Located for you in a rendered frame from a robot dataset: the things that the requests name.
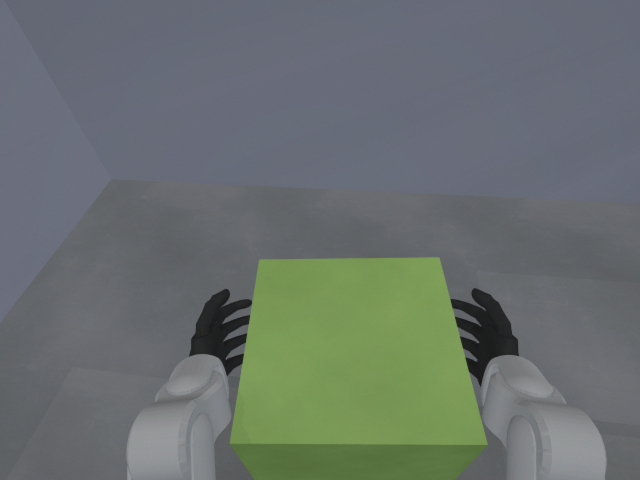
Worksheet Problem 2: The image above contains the robot right hand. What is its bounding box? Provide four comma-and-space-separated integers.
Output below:
450, 288, 519, 387

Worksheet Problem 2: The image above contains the robot left hand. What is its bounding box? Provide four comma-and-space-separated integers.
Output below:
189, 289, 252, 376

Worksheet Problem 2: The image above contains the carton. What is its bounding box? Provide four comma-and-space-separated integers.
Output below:
230, 257, 488, 480

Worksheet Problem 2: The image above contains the robot right forearm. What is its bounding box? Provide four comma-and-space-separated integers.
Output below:
480, 355, 607, 480

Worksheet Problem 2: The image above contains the robot left forearm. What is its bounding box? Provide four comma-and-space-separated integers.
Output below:
126, 354, 231, 480

